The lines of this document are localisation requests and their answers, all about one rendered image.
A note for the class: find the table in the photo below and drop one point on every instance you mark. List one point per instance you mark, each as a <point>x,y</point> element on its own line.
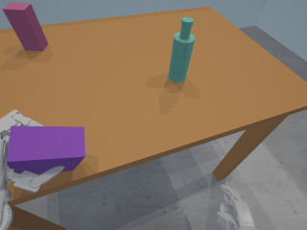
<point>111,76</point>

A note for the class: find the sponge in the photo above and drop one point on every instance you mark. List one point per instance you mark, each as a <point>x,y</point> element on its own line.
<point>37,149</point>

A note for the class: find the robot left forearm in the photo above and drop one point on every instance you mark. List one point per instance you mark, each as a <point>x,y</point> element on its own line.
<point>6,211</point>

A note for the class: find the robot right hand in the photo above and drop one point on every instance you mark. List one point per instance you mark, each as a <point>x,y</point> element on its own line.
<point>236,215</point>

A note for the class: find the robot left hand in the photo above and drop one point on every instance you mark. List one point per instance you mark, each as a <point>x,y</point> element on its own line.
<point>27,181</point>

